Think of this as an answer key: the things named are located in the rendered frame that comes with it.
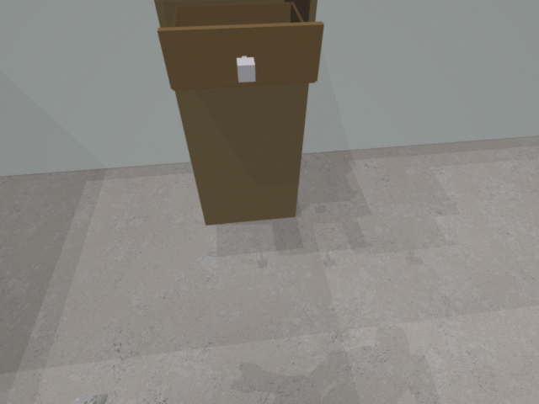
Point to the handle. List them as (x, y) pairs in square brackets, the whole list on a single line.
[(246, 69)]

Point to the drawer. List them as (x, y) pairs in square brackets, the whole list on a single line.
[(201, 48)]

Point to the cabinet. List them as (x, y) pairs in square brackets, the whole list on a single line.
[(245, 143)]

